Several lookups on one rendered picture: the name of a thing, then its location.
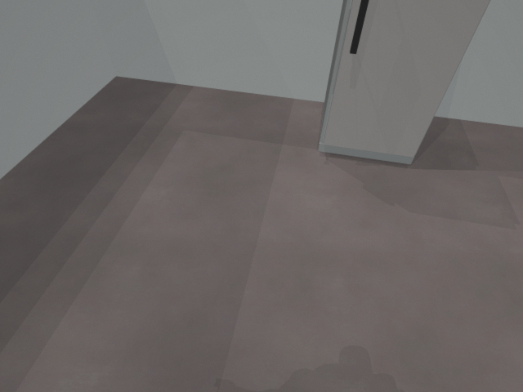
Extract handle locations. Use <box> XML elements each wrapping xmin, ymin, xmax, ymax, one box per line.
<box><xmin>350</xmin><ymin>0</ymin><xmax>369</xmax><ymax>54</ymax></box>

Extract fridge door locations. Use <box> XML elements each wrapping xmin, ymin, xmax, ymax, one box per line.
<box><xmin>324</xmin><ymin>0</ymin><xmax>489</xmax><ymax>157</ymax></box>

